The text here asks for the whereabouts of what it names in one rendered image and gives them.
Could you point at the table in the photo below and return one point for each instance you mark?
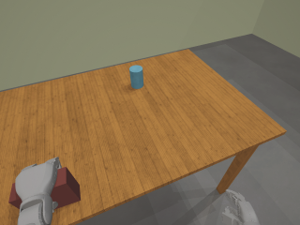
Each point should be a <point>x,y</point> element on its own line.
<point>121,143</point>

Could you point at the sponge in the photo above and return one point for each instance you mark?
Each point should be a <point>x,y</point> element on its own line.
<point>66,190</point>

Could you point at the left robot hand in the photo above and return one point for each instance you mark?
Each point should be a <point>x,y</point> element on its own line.
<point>38,180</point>

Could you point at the right robot hand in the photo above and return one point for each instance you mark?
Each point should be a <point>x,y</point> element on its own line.
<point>244,212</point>

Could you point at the robot left forearm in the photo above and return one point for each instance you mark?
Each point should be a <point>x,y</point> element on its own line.
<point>36,210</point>

